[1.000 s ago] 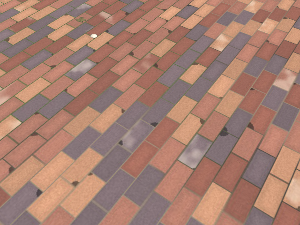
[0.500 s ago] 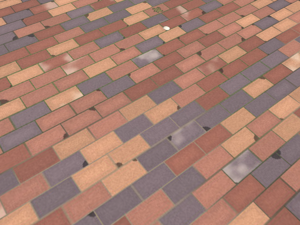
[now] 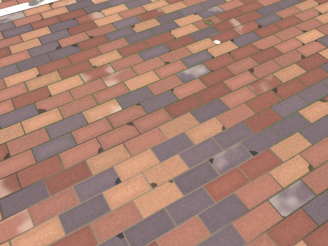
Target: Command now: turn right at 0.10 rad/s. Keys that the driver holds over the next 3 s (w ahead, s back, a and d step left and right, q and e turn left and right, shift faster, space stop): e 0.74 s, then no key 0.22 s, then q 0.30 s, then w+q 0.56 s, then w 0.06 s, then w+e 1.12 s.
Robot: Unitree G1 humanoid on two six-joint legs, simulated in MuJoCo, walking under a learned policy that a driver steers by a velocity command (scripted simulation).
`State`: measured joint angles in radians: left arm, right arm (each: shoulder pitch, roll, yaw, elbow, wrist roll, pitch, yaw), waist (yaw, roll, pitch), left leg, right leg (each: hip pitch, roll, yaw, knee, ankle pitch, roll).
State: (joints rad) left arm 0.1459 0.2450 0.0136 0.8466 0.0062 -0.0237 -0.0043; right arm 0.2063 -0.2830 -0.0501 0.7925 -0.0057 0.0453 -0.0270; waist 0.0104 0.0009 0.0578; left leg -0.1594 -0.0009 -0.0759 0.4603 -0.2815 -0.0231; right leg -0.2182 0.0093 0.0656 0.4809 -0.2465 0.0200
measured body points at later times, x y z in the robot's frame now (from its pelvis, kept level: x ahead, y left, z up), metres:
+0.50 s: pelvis -0.01 -0.04 +0.00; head +0.02 -0.09 +0.45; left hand +0.17 +0.21 -0.09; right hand +0.07 -0.36 -0.12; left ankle +0.00 +0.12 -0.65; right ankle -0.01 -0.11 -0.74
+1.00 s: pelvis +0.03 -0.01 +0.00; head +0.06 -0.01 +0.45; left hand +0.30 +0.17 -0.10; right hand +0.02 -0.32 -0.09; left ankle +0.09 +0.09 -0.74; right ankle -0.04 -0.11 -0.71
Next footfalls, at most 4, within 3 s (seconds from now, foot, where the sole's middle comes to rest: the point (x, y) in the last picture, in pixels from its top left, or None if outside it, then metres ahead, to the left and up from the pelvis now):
0.90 left None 0.12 0.07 -0.78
1.22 right None -0.02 -0.14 -0.78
1.64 left None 0.21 0.09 -0.78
2.16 right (202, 229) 0.55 -0.12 -0.78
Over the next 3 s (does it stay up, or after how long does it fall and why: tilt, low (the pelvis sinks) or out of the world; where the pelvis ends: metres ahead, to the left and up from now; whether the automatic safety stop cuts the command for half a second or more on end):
stays up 0.83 -0.07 0.00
